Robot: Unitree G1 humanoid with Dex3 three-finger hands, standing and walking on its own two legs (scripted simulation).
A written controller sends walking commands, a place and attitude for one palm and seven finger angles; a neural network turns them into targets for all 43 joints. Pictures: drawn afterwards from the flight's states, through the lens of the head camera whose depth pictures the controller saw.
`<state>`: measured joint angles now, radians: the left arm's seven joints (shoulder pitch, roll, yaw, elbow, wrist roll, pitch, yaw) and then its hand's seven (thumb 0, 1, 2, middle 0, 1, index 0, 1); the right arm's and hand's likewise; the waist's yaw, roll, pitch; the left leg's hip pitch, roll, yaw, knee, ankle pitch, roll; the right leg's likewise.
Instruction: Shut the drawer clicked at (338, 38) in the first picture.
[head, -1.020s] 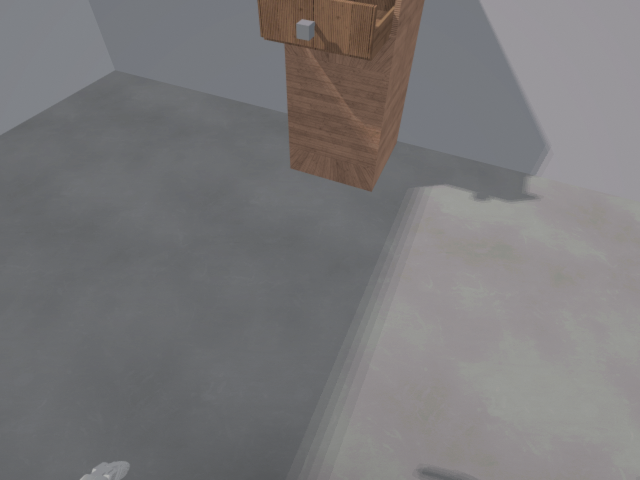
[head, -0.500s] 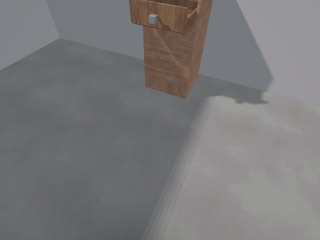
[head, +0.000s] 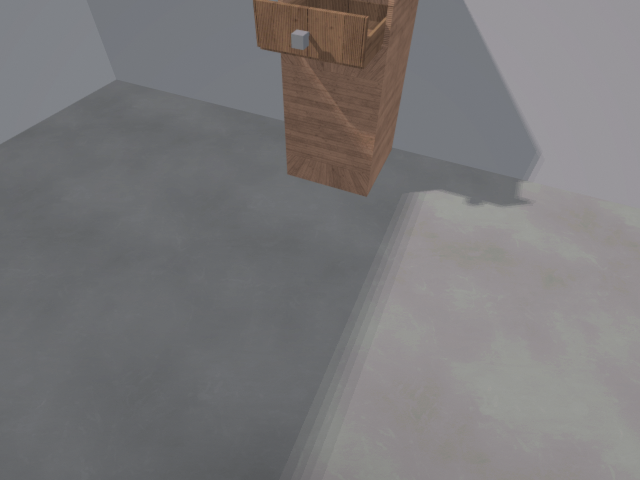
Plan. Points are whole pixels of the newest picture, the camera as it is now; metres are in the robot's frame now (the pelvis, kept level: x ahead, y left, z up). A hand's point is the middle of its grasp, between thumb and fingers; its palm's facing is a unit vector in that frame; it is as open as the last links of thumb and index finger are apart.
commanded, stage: look at it before walking up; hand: left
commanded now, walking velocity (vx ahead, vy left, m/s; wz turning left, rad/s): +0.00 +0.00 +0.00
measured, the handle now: (302, 37) +1.35 +0.13 +0.01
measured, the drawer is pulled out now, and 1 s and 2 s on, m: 0.22 0.22 0.22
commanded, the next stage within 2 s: walk to a spot facing it in 0.62 s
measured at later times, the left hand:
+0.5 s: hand out of the picture +0.07 +0.25 -0.16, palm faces -0.03 -0.94 -0.33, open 7.3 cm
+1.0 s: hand out of the picture +0.03 +0.23 -0.19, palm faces +0.10 -0.97 -0.20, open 7.3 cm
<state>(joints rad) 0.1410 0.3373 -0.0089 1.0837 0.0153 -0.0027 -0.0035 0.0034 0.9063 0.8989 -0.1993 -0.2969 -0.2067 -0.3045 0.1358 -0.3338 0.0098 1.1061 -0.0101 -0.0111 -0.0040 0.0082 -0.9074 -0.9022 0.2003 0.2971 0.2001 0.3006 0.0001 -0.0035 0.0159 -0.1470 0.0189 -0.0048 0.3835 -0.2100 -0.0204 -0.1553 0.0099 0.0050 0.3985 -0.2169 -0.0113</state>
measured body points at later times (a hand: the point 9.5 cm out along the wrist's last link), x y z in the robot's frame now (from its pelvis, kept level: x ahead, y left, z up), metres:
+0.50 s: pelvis +0.00 +0.00 +0.00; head +0.00 +0.00 +0.45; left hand +0.07 +0.30 -0.13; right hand +0.08 -0.29 -0.13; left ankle +0.00 +0.13 -0.74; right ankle +0.00 -0.11 -0.74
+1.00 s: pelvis +0.04 +0.03 -0.01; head +0.04 +0.05 +0.44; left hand +0.03 +0.28 -0.17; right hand +0.07 -0.23 -0.15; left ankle +0.03 +0.13 -0.74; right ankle +0.00 -0.11 -0.74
